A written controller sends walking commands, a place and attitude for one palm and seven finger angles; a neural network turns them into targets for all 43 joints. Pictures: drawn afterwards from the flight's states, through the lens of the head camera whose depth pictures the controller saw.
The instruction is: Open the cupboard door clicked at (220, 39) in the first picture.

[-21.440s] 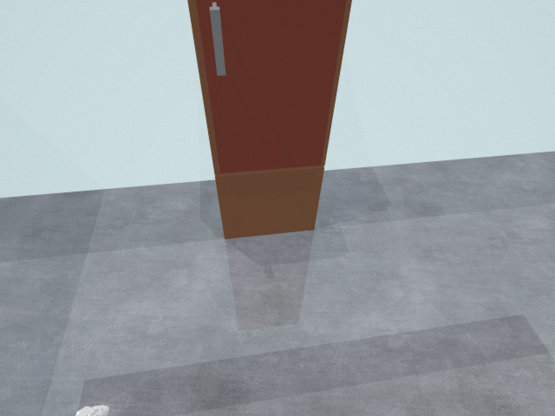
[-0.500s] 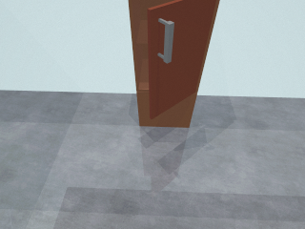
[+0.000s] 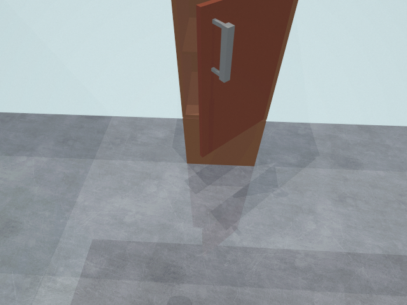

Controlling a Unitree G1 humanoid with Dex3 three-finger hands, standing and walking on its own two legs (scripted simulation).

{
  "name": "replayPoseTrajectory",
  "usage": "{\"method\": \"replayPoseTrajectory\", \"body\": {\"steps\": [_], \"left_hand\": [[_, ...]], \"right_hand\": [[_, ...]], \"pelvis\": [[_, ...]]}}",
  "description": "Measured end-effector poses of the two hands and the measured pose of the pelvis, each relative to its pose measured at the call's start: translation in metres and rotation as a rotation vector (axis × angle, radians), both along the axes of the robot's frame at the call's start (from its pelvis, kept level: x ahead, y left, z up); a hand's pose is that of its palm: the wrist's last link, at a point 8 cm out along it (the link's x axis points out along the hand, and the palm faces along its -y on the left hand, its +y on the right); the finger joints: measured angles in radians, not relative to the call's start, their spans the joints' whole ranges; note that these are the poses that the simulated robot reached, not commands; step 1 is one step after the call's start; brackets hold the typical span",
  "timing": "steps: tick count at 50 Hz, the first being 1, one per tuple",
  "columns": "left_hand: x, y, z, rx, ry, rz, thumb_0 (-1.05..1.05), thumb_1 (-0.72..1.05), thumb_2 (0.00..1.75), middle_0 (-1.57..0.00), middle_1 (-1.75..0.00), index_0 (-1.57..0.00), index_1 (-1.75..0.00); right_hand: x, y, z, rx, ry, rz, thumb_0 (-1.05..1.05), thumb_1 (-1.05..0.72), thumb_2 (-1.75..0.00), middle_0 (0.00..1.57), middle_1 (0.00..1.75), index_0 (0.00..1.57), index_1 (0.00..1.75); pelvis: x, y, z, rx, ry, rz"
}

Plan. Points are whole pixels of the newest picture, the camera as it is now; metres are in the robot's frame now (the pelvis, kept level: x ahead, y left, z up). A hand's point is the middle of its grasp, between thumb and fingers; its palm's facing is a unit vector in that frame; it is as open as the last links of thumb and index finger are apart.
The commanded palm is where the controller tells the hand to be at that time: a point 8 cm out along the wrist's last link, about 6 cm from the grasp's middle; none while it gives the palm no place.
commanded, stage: look to check the result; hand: left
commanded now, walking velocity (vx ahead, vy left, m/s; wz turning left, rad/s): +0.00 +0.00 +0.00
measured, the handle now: (220, 51) +0.72 -0.01 +0.12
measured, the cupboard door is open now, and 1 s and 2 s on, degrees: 42 42 42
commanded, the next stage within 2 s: walk to a spot facing it in 0.08 s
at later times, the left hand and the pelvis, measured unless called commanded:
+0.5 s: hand out of the picture +0.09 +0.20 -0.18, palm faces -0.12 -0.95 -0.28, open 7.3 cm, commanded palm none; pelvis +0.01 -0.01 -0.01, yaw -7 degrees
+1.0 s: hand out of the picture +0.09 +0.17 -0.17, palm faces -0.33 -0.91 -0.26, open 7.3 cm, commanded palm none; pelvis -0.01 -0.01 +0.00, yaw -24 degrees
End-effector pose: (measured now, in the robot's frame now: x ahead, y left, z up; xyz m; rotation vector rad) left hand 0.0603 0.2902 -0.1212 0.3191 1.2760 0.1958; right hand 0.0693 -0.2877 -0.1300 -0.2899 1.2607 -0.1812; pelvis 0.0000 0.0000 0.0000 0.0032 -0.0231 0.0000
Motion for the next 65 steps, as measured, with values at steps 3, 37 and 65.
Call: {"method": "replayPoseTrajectory", "body": {"steps": [3, 37, 65], "left_hand": [[0.004, -0.003, -0.001, -0.005, -0.001, -0.002, 0.0, 0.91, 0.9, -0.2, -0.3, -0.2, -0.3], [0.024, -0.083, -0.024, -0.058, 0.05, -0.165, 0.0, 0.91, 0.9, -0.2, -0.3, -0.2, -0.3], [0.157, -0.086, -0.024, -0.125, -0.03, -0.527, 0.01, 0.91, 0.9, -0.2, -0.3, -0.2, -0.3]], "right_hand": [[0.004, -0.001, 0.0, -0.001, -0.002, -0.001, 0.0, -0.91, -0.9, 0.2, 0.3, 0.2, 0.3], [-0.079, 0.002, -0.041, 0.102, 0.037, -0.302, 0.01, -0.91, -0.9, 0.2, 0.3, 0.2, 0.3], [-0.131, 0.046, 0.008, -0.027, -0.079, -0.55, 0.0, -0.91, -0.9, 0.2, 0.3, 0.2, 0.3]], "pelvis": [[0.003, -0.001, 0.0, 0.0, 0.001, -0.001], [-0.012, -0.028, -0.021, 0.025, 0.012, -0.257], [-0.001, 0.015, -0.008, -0.037, 0.051, -0.605]]}}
